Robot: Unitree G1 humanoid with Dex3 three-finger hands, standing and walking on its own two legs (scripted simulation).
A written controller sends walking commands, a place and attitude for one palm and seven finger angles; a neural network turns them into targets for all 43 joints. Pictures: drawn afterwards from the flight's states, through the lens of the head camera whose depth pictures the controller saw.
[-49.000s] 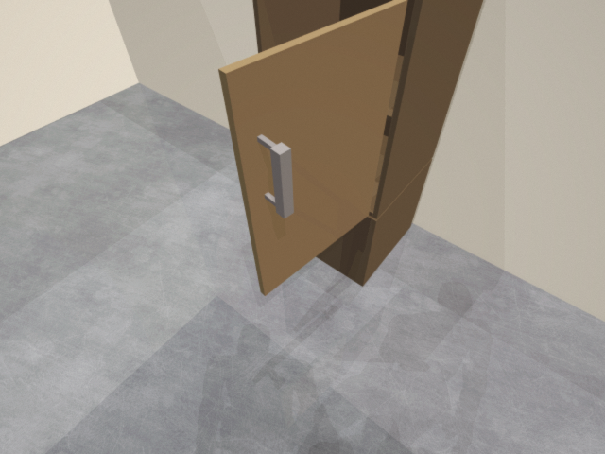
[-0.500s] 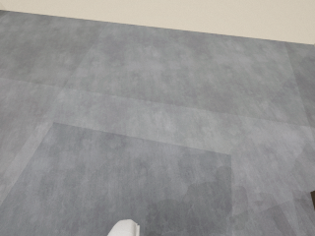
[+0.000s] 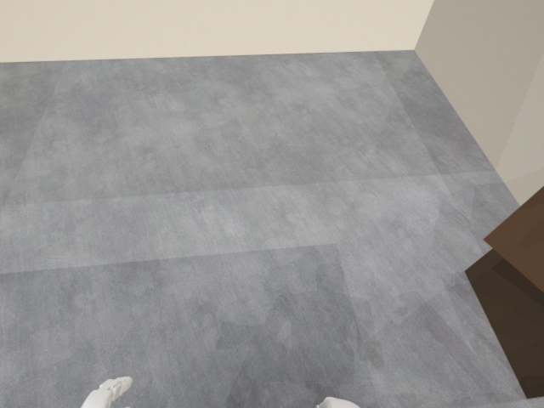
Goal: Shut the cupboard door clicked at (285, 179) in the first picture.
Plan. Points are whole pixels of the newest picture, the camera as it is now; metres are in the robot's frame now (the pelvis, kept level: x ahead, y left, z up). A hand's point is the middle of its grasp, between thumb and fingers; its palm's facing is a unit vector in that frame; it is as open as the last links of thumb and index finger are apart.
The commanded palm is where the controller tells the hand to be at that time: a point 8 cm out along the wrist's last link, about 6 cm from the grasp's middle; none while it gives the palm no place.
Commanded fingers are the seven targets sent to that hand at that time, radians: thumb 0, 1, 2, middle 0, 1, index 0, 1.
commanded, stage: turn to face it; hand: left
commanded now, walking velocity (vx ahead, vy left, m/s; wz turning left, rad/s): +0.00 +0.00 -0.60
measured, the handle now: out of the picture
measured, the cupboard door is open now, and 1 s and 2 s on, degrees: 27 27 27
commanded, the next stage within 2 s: take the last steps up to it in 1.50 s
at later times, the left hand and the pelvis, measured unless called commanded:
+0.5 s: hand (169, 388) +0.16 +0.19 -0.19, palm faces -0.25 -0.95 -0.19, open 7.3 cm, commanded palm none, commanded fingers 0.00 0.90 0.90 -0.20 -0.30 -0.20 -0.30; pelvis +0.04 +0.01 -0.01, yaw -17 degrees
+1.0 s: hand (231, 338) +0.24 +0.09 -0.16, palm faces -0.55 -0.79 -0.27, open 7.3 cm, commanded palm none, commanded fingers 0.00 0.90 0.90 -0.20 -0.30 -0.20 -0.30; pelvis +0.05 -0.03 +0.00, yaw -34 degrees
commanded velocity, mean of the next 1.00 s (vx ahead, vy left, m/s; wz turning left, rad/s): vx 0.00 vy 0.00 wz -0.60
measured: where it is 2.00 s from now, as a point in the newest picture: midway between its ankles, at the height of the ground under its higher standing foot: outside the picture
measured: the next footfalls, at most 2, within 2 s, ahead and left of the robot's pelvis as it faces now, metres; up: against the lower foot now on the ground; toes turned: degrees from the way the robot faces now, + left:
right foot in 0.08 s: +0.03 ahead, -0.14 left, +0.00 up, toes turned -8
left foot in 0.44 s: +0.11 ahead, +0.11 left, +0.00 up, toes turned -11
